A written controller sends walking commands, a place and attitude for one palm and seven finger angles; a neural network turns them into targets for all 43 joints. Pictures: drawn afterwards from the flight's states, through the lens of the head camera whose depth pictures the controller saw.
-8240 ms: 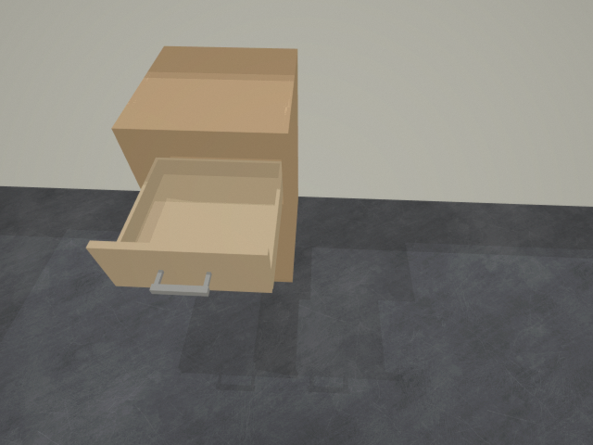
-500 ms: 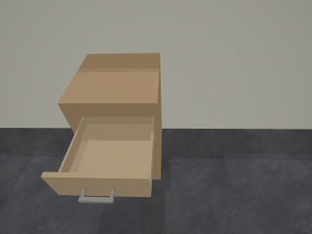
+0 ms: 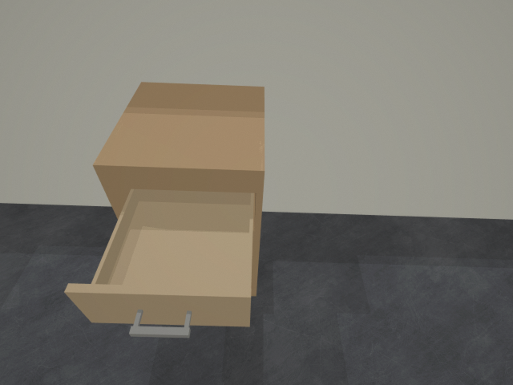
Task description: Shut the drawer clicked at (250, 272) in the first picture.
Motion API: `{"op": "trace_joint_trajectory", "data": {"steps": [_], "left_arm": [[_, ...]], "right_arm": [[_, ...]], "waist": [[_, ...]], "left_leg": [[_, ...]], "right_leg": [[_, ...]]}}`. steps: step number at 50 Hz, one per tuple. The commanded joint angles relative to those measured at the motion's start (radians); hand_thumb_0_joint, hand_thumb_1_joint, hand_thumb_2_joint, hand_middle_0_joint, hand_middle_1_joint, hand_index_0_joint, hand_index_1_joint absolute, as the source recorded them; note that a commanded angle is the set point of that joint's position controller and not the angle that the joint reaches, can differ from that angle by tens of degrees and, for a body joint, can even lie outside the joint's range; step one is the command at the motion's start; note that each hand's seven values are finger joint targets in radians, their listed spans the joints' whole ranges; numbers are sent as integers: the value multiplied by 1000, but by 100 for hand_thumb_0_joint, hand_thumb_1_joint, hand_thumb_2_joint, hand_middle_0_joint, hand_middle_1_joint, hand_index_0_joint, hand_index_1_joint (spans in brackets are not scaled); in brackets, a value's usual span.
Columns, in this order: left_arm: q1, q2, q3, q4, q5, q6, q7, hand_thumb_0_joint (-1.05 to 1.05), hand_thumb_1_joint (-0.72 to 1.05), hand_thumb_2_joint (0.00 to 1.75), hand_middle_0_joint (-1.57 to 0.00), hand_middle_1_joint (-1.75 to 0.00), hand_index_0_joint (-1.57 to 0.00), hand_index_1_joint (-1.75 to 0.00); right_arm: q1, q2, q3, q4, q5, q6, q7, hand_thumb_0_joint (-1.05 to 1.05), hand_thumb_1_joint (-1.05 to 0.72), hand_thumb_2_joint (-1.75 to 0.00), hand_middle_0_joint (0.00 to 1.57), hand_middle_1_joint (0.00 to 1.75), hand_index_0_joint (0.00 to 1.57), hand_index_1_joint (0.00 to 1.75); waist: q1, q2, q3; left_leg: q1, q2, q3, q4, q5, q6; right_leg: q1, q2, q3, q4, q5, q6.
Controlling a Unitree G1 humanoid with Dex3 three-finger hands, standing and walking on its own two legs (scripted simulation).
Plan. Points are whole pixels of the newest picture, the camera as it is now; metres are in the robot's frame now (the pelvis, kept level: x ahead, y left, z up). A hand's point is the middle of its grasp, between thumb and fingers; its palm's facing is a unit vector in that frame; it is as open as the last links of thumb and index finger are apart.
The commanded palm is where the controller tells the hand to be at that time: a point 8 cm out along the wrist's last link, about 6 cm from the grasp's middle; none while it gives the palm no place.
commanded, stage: come to a stop and stand still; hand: left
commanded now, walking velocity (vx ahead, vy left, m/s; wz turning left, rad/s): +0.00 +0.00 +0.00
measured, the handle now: (162, 323) +0.29 +0.22 -0.23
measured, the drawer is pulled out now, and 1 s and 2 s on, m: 0.30 0.30 0.30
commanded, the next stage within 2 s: look again from close up in 0.88 s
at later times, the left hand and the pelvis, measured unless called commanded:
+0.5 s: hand out of the picture -0.02 +0.19 -0.17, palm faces +0.03 -0.98 -0.18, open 7.4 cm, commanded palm none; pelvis -0.01 +0.03 +0.00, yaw +1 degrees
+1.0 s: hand out of the picture -0.05 +0.18 -0.17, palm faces +0.03 -0.99 -0.16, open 7.4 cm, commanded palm none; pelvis -0.02 +0.03 +0.01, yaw +1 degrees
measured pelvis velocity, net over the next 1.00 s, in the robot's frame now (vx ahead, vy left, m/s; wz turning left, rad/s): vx -0.02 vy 0.03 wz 0.01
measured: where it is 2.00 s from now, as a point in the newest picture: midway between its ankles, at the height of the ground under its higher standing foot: outside the picture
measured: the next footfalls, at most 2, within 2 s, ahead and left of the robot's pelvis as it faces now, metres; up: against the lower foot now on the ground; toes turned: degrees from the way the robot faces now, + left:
none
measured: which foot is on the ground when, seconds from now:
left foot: down 0.00-1.00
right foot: down 0.00-1.00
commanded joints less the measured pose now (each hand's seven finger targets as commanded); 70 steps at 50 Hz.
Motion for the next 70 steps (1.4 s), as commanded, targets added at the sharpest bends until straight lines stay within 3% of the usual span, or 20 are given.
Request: {"op": "trace_joint_trajectory", "data": {"steps": [1, 4, 7, 8, 14, 19, 23, 32, 39, 46, 52, 58, 65, 70], "left_arm": [[68, 87, 18, -38, -7, -5, 1, 0, 90, 90, -20, -30, -20, -30], [64, 90, 18, -37, -8, -4, 1, 0, 90, 90, -20, -30, -20, -30], [66, 90, 17, -31, -9, 0, 1, 0, 90, 90, -20, -30, -20, -30], [64, 90, 16, -27, -8, 1, 0, 0, 90, 90, -20, -30, -20, -30], [77, 86, 13, -8, -8, 0, 4, 0, 90, 90, -20, -30, -20, -30], [86, 78, 12, 8, -7, 3, 4, 0, 90, 90, -20, -30, -20, -30], [89, 76, 9, 18, -4, 5, 1, 0, 90, 90, -20, -30, -20, -30], [109, 68, 8, 34, -2, 4, -1, 0, 90, 90, -20, -30, -20, -30], [117, 61, 4, 46, 0, 5, -1, 0, 90, 90, -20, -30, -20, -30], [124, 59, 3, 52, -2, 2, 0, 0, 90, 90, -20, -30, -20, -30], [129, 57, 3, 51, -3, -1, 2, 0, 90, 90, -20, -30, -20, -30], [120, 58, 3, 49, -3, 0, 2, 0, 90, 90, -20, -30, -20, -30], [124, 58, 3, 47, -4, -2, 3, 0, 90, 90, -20, -30, -20, -30], [123, 55, 3, 47, -4, -1, 3, 0, 90, 90, -20, -30, -20, -30]], "right_arm": [[43, -112, -15, -34, -1, -18, 1, 0, -90, -90, 20, 30, 20, 30], [47, -120, -14, -24, -1, -23, 0, 0, -90, -90, 20, 30, 20, 30], [43, -120, -13, -16, 1, -22, -2, 0, -90, -90, 20, 30, 20, 30], [42, -119, -13, -13, 0, -23, -1, 0, -90, -90, 20, 30, 20, 30], [58, -119, -13, 6, 3, -26, -4, 0, -90, -90, 20, 30, 20, 30], [55, -113, -12, 18, 4, -25, -4, 0, -90, -90, 20, 30, 20, 30], [50, -109, -12, 23, 6, -22, -1, 0, -90, -90, 20, 30, 20, 30], [52, -107, -15, 29, 8, -26, 0, 0, -90, -90, 20, 30, 20, 30], [57, -102, -14, 38, 8, -25, 0, 0, -90, -90, 20, 30, 20, 30], [66, -95, -14, 45, 9, -27, 0, 0, -90, -90, 20, 30, 20, 30], [74, -89, -13, 52, 9, -31, -2, 0, -90, -90, 20, 30, 20, 30], [75, -83, -13, 56, 9, -29, -1, 0, -90, -90, 20, 30, 20, 30], [79, -79, -12, 60, 10, -32, -2, 0, -90, -90, 20, 30, 20, 30], [77, -78, -13, 60, 10, -29, -1, 0, -90, -90, 20, 30, 20, 30]], "waist": [[9, 6, 65], [11, 23, 38], [13, 13, 67], [12, 38, 75], [10, 6, 63], [10, 15, 91], [9, 1, 131], [10, 6, 94], [10, 4, 126], [10, -2, 113], [9, -2, 88], [9, -3, 115], [9, 7, 102], [8, 1, 120]], "left_leg": [[11, 134, -155, -113, 287, 18], [45, 139, -162, -117, 372, 21], [40, 138, -163, -132, 349, 23], [43, 138, -162, -141, 369, 22], [80, 137, -166, -141, 438, 23], [77, 137, -167, -166, 395, 22], [40, 131, -172, -197, 280, 23], [56, 132, -182, -220, 215, 23], [34, 134, -185, -238, 174, 22], [40, 130, -180, -234, 180, 20], [62, 129, -170, -212, 260, 20], [47, 130, -165, -216, 248, 19], [58, 127, -159, -206, 276, 17], [47, 128, -161, -216, 229, 16]], "right_leg": [[-38, -132, 102, -80, 217, -12], [-21, -134, 91, -68, 237, -9], [-33, -137, 86, -81, 207, -6], [-38, -136, 87, -78, 212, -7], [-30, -140, 80, -80, 230, -2], [-45, -141, 80, -94, 191, 1], [-62, -142, 82, -111, 148, 2], [-60, -145, 77, -117, 131, 8], [-75, -144, 74, -122, 119, 10], [-72, -148, 78, -124, 130, 9], [-62, -151, 84, -124, 167, 8], [-70, -150, 83, -130, 164, 7], [-62, -152, 91, -133, 183, 6], [-76, -151, 90, -138, 160, 6]]}}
